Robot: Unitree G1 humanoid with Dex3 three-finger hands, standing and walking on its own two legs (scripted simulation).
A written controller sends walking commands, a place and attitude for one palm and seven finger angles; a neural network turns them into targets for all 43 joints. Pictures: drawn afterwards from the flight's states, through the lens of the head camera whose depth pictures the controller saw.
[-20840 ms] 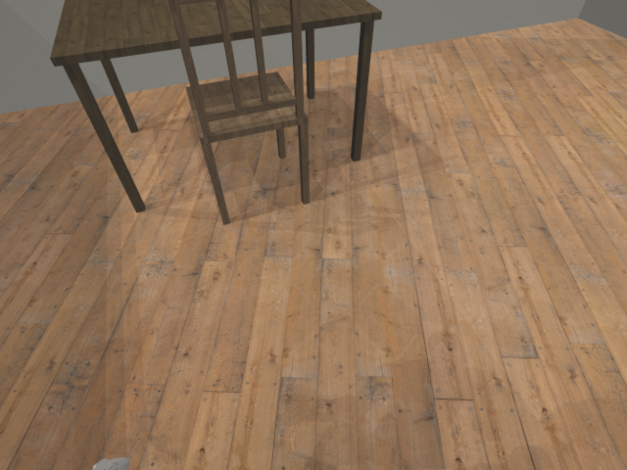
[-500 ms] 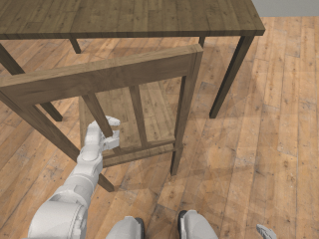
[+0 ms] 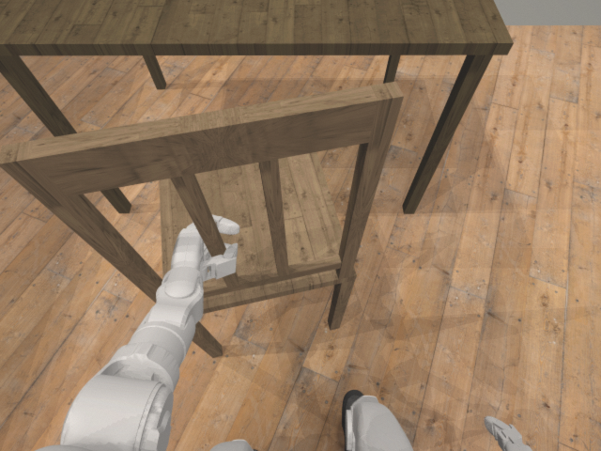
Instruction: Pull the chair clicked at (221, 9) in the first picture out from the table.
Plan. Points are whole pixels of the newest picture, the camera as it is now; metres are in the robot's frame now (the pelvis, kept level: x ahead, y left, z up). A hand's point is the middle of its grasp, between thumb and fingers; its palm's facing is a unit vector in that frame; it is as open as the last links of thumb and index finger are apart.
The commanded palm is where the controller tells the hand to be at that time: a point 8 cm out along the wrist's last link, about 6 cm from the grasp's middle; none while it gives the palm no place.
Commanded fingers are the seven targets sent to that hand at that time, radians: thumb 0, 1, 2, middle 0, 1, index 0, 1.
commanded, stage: step backward, pulling the chair out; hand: left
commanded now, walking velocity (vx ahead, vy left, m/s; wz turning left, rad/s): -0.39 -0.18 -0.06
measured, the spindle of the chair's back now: (213, 240) +0.41 +0.13 -0.03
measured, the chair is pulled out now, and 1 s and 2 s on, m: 0.27 0.47 0.67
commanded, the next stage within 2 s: stop walking, hand still on the chair in 1.08 s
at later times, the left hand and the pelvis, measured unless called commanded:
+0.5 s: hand (217, 300) +0.32 +0.12 -0.06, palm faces -0.07 -0.98 -0.19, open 5.6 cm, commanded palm +0.31 +0.17 -0.05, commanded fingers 0.00 0.90 0.90 -0.50 -1.45 -0.50 -1.45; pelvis -0.08 +0.02 +0.00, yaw -4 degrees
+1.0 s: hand (200, 396) +0.19 +0.13 -0.06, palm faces -0.03 -0.98 -0.20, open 5.6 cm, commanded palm +0.20 +0.18 -0.05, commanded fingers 0.00 0.90 0.90 -0.50 -1.45 -0.50 -1.45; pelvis -0.19 +0.01 +0.01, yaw -5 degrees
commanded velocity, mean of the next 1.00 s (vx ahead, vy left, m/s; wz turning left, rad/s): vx -0.37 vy -0.06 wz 0.02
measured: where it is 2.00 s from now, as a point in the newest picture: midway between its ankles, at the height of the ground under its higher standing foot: outside the picture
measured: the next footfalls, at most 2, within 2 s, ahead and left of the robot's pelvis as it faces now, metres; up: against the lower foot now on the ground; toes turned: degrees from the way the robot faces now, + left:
right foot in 0.16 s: -0.01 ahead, -0.12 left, +0.00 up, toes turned -6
left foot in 0.78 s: -0.09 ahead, +0.15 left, +0.00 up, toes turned -3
